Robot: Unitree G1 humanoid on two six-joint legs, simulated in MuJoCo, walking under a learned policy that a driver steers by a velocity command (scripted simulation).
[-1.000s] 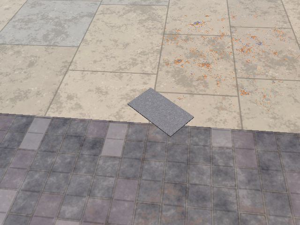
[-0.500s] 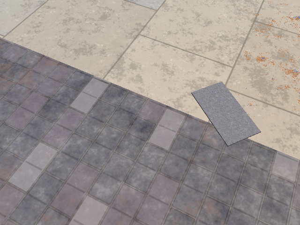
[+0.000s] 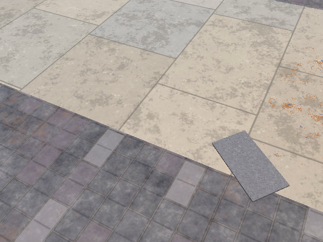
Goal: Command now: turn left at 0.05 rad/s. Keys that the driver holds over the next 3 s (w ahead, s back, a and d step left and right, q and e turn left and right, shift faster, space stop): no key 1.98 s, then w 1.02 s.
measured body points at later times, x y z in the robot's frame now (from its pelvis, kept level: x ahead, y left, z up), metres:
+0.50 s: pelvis +0.02 -0.02 +0.00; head +0.02 -0.03 +0.45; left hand +0.05 +0.22 -0.15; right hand +0.04 -0.26 -0.16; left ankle +0.03 +0.08 -0.74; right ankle -0.02 -0.10 -0.74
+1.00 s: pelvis +0.02 -0.04 +0.00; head +0.03 -0.04 +0.45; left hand +0.01 +0.19 -0.15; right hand +0.01 -0.26 -0.16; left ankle +0.03 +0.08 -0.74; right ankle -0.02 -0.10 -0.74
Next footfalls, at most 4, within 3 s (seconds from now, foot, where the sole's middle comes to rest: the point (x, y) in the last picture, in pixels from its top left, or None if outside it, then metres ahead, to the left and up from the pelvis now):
2.42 left None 0.28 0.11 -0.78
2.96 right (184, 220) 0.62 -0.05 -0.78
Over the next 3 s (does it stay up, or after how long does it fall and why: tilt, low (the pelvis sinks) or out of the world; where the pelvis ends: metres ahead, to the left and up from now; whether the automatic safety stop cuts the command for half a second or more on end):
stays up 0.47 0.02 -0.02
